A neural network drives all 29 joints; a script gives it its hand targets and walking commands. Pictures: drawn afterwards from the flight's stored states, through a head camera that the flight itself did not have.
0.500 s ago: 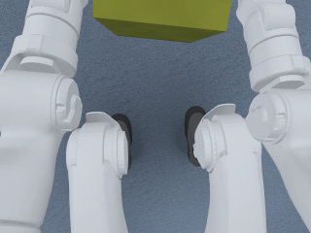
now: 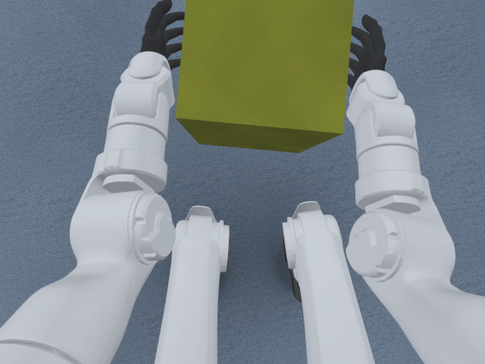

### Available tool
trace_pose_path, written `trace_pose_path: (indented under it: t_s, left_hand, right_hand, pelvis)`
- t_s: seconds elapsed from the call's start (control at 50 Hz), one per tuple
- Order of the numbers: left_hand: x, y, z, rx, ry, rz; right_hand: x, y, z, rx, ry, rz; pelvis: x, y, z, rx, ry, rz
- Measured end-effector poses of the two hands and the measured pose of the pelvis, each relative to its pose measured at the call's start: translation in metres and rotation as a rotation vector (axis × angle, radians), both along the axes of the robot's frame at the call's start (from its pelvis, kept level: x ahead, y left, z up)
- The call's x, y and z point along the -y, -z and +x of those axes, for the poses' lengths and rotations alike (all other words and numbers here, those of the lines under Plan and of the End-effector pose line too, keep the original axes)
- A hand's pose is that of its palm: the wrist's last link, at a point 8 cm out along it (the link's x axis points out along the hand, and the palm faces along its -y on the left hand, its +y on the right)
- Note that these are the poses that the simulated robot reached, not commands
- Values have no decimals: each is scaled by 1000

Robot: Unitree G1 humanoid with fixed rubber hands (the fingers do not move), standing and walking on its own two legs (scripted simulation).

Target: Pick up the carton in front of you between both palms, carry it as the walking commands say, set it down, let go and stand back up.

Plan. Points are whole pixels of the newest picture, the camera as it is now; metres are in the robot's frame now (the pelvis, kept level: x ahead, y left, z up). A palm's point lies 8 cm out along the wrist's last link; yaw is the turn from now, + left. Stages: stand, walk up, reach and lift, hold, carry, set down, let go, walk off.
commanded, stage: reach and lift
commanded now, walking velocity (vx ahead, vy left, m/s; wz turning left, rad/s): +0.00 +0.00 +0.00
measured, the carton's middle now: (258, 80) +0.53 -0.01 -0.14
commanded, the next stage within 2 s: none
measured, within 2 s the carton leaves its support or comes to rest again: neither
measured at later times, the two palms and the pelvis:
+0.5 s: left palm (111, 34) +0.49 +0.14 +0.07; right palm (431, 45) +0.47 -0.16 +0.07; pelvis +0.03 +0.00 +0.11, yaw +0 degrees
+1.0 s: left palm out of the picture +0.44 +0.14 +0.22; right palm out of the picture +0.43 -0.16 +0.23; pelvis +0.08 +0.00 +0.25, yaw +0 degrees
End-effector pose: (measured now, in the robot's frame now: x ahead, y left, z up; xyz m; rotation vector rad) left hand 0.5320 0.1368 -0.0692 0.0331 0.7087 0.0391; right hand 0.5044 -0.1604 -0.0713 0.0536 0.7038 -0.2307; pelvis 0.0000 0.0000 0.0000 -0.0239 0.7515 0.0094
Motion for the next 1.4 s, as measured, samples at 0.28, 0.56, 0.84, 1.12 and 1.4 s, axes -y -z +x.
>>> trace_pose_path:
  t_s: [0.28, 0.56, 0.84, 1.12, 1.4]
  left_hand:
    - [-2, -69, -19, 22, -24, -5]
    - [-5, -159, -48, 11, -52, -20]
    - [-6, -246, -79, 13, -79, -22]
    - [-8, -330, -108, 16, -97, -16]
    - [-10, -407, -135, 47, -102, 4]
  right_hand:
    - [-1, -71, -11, 22, -20, -7]
    - [-3, -163, -35, 12, -28, 1]
    - [-4, -250, -59, 15, -45, 7]
    - [-5, -333, -82, 17, -68, 4]
    - [-8, -410, -103, 46, -109, -22]
  pelvis:
    - [0, -55, 3, 0, 6, 10]
    - [0, -132, 32, 94, 2, 11]
    - [2, -212, 61, 240, 6, 20]
    - [5, -284, 93, 450, 5, 25]
    - [5, -326, 110, 705, 0, 27]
